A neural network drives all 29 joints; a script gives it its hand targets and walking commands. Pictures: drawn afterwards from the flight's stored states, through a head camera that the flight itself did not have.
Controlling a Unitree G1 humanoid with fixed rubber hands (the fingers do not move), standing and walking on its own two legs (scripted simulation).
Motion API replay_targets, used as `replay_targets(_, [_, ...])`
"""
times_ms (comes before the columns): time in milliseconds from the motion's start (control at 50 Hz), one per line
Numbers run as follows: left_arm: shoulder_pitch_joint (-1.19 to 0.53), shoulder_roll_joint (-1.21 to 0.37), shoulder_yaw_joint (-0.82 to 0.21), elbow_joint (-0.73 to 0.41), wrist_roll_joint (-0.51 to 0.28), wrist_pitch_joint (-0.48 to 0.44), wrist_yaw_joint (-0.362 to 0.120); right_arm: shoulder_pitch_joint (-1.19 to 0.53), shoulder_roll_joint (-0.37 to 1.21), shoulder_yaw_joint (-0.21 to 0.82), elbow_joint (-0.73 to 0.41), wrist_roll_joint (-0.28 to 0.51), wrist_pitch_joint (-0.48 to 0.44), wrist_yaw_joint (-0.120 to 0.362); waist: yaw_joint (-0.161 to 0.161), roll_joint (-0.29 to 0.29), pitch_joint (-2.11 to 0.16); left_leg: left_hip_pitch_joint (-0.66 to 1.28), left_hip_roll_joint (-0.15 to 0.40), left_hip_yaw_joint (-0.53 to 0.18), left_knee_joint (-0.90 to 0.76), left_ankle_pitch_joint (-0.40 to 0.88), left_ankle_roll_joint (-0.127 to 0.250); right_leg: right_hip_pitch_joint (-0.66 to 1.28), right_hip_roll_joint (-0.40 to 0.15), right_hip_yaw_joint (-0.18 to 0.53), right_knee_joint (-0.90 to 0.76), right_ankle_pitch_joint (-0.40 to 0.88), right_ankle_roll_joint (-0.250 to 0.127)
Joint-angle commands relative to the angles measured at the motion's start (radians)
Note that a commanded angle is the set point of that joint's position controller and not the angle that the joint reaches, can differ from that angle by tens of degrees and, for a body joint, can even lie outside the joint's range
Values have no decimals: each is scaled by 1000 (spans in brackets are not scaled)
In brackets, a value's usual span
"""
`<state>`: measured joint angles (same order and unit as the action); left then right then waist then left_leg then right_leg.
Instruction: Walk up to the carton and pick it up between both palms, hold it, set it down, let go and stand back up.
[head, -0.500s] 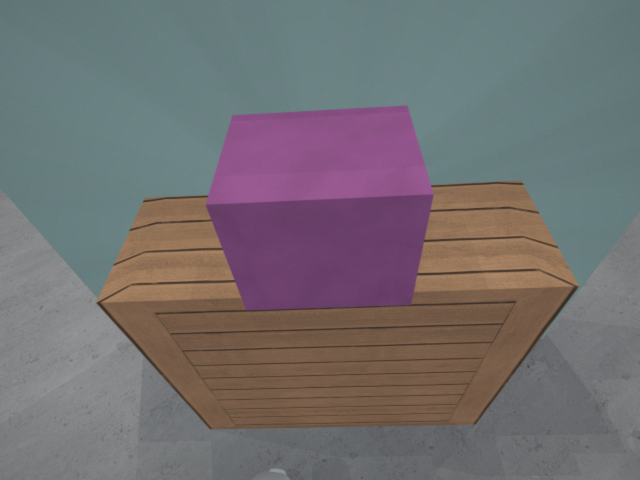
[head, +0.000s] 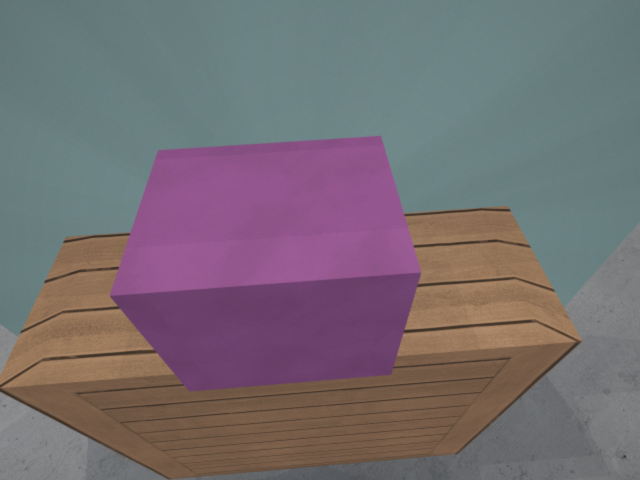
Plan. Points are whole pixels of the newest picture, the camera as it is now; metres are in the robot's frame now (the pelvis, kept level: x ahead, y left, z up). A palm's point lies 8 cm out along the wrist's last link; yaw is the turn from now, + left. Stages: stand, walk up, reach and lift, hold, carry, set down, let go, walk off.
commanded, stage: walk up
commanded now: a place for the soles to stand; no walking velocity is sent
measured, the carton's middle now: (281, 268) +0.38 +0.06 +0.08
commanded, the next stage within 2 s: none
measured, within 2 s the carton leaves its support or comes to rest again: neither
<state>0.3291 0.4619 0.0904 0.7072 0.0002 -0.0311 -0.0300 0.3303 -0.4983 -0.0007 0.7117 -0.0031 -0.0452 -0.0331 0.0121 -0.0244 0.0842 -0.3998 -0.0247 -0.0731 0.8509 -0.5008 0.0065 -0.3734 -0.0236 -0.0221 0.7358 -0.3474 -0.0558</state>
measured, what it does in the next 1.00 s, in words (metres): steps on the spot: left foot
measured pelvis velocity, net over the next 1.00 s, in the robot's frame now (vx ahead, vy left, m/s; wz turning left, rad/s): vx -0.02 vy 0.04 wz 0.04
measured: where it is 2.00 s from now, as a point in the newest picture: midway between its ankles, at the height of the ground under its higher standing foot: outside the picture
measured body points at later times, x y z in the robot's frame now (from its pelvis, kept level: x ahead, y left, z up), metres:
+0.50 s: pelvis +0.00 +0.01 -0.01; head +0.02 +0.01 +0.44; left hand +0.07 +0.36 -0.09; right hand +0.11 -0.32 -0.10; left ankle +0.01 +0.17 -0.72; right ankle +0.03 -0.08 -0.72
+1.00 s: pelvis -0.02 +0.04 +0.00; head +0.00 +0.05 +0.45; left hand +0.06 +0.38 -0.09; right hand +0.10 -0.29 -0.08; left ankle +0.01 +0.17 -0.72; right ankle +0.03 -0.08 -0.72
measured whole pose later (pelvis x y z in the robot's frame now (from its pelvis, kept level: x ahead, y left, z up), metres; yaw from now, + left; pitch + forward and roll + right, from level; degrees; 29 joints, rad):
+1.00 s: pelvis -0.02 +0.04 +0.00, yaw +2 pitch -2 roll +0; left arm 0.31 0.46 0.09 0.72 0.00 -0.01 -0.02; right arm 0.29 -0.48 0.00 0.72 0.00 -0.05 -0.01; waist 0.02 0.00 0.07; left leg -0.35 -0.02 -0.08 0.70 -0.33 -0.01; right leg -0.36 -0.03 -0.05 0.69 -0.30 -0.02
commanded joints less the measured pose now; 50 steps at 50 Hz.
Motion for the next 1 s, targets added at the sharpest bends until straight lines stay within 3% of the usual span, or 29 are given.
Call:
replay_targets(0, [47, 187, 35, -20, 10, -20, 32, 21, -129, -57, -1, 15, -21, -15, 42, -144, -115, -170, 23, 36, 49, 20, 33, 335, -271, 245, -169, 799, -147])
replay_targets(60, [-32, 186, 33, -39, 3, -12, 31, 43, -111, -56, 14, 8, -26, -9, 7, -149, -113, -42, 29, 79, -53, 115, 42, 248, -247, 182, -148, 827, -120])
replay_targets(120, [-77, 208, 28, -64, -2, 7, 18, 54, -113, -64, 18, -11, -31, -1, -29, -84, -76, 141, -17, 109, -257, 219, 64, 44, -194, 112, -124, 341, -101])
replay_targets(140, [-64, 199, 30, -59, -3, 11, 17, 69, -127, -64, 25, -10, -31, -3, -19, -112, -86, 159, 5, 48, -287, 251, 71, 31, -171, 102, -101, 201, -76])
replay_targets(160, [-56, 167, 15, -63, -2, 19, 15, 65, -186, -79, 25, -17, -38, -7, -2, -20, -71, 148, 86, -114, -331, 313, 97, -4, -113, 65, -16, 98, -31])
replay_targets(180, [-48, 130, 9, -75, -16, 20, 16, 8, -244, -79, -6, -27, -42, -4, 32, 171, -88, 105, 231, -373, -370, 427, 185, -69, -48, 34, 71, -88, 9])
replay_targets(200, [-61, 127, 15, -57, -12, 26, 24, 7, -245, -80, 1, -12, -45, -9, 19, 141, -67, 109, 311, -455, -360, 523, 268, -60, -2, 23, 120, -199, 30])
replay_targets(220, [-54, 137, 18, -27, -9, 17, 28, -22, -243, -81, 1, -9, -42, -13, 23, 134, -45, 13, 321, -415, -318, 608, 276, 35, -17, 30, 60, -181, 35])
replay_targets(240, [-7, 133, 24, -14, -3, 3, 27, -80, -199, -64, -8, -8, -29, -11, 68, 114, -101, 22, 221, -273, -242, 582, 194, 150, -22, 60, -185, -87, 6])
replay_targets(260, [-11, 211, 44, -7, 12, -13, 29, -104, -144, -53, -11, 7, -24, -6, 71, -101, -71, -96, 84, -145, -98, 547, 103, 228, -138, 205, -271, 90, -18])
replay_targets(280, [-27, 219, 42, -14, 9, -18, 27, -66, -111, -44, -11, 13, -16, -11, 43, -120, -49, -127, -25, -17, 17, 281, 39, 220, -272, 311, -314, 256, -101])
replay_targets(300, [-34, 208, 34, -28, 16, -17, 21, -57, -111, -44, 2, 15, -11, -15, 30, -38, -89, -119, -22, 10, 43, -66, 17, 224, -340, 367, -305, 388, -155])
replay_targets(320, [-27, 228, 31, -33, 11, -17, 19, -52, -133, -50, -4, 7, -9, -13, 29, -36, -100, -43, 3, 45, 40, -91, 31, 168, -335, 310, -269, 404, -182])
replay_targets(380, [-123, 201, 31, -34, 9, 2, 19, 21, -116, -64, 29, -8, -21, 0, -31, -132, -74, 80, 4, 109, -198, 186, 45, 108, -190, 148, -174, 415, -96])
replay_targets(420, [-104, 162, 23, -53, -10, 20, 13, 18, -182, -70, 31, -22, -34, -6, -2, -10, -61, 115, 75, -97, -305, 305, 91, 1, -132, 95, -103, 114, -33])
replay_targets(460, [-62, 134, 19, -37, -18, 24, 18, -29, -240, -80, 0, -14, -32, -4, 32, 148, -77, 28, 271, -410, -372, 452, 218, 56, 1, 28, 57, -169, 25])
replay_targets(480, [-61, 139, 15, -26, -20, 25, 22, -79, -226, -67, -3, -4, -31, -2, 31, 152, -60, -30, 294, -446, -373, 424, 263, 84, 6, 51, 56, -168, 23])
replay_targets(520, [-76, 168, 20, -25, 3, 2, 26, -109, -188, -47, 2, -4, -26, -3, 54, 78, -25, -130, 151, -259, -255, 499, 128, 201, -79, 131, -184, 47, -20])
replay_targets(540, [-72, 207, 30, -21, 6, -11, 21, -92, -115, -37, -1, 3, -21, 0, 29, -52, -79, -66, 56, -106, -130, 399, 61, 183, -188, 228, -258, 123, -79])
replay_targets(560, [-81, 203, 35, -22, 0, -9, 16, -65, -127, -50, 3, 1, -12, 0, 0, -32, -108, -11, -19, -2, -43, 223, 48, 121, -281, 293, -335, 136, -129])
replay_targets(600, [-134, 218, 26, -39, 3, -11, 22, -32, -142, -58, 19, 4, 3, 9, -24, -102, -58, 67, 14, 61, -65, 36, 43, 50, -290, 250, -289, 178, -147])
replay_targets(640, [-150, 183, 9, -21, 1, 3, 19, -19, -170, -68, 28, -14, -17, 12, -29, -22, -56, 103, 57, -91, -261, 240, 72, -28, -171, 132, -194, 53, -51])
replay_targets(680, [-101, 159, 20, -34, 3, 15, 16, -49, -227, -80, 8, -25, -23, 12, 17, 82, -45, -26, 197, -354, -375, 176, 161, 28, -28, 51, -77, -183, 8])
replay_targets(760, [-123, 167, 21, -21, 11, 3, 16, -120, -165, -51, 10, -16, -10, 21, 14, 30, 19, -177, 91, -226, -379, -63, 97, 98, -106, 178, -261, -202, -41])
replay_targets(800, [-160, 176, 18, -21, 8, 0, 15, -65, -141, -55, 23, -18, -15, 24, -24, -6, 1, -38, 48, -126, -293, 82, 65, 29, -136, 198, -283, -168, -57])
replay_targets(860, [-116, 161, 16, -2, 2, 7, 12, -72, -218, -67, 14, -28, -22, 22, 11, 119, -68, -23, 140, -276, -374, 172, 111, 71, -44, 65, -135, -112, 0])
replay_targets(880, [-105, 147, 21, -5, 1, 5, 13, -73, -189, -66, 12, -18, -20, 20, 26, 79, -63, -60, 145, -286, -388, 136, 117, 103, -30, 55, -126, -111, -7])
replay_targets(940, [-92, 209, 32, 2, 8, -9, 18, -94, -140, -44, 12, -7, -19, 16, 15, 12, -82, -49, 77, -141, -251, 344, 65, 150, -123, 142, -226, 14, -42])
replay_targets(980, [-139, 187, 20, -17, -2, 2, 19, -60, -155, -60, 26, -4, -20, 12, -8, 7, -92, 5, 44, -105, -219, 272, 66, 73, -158, 147, -216, 9, -78])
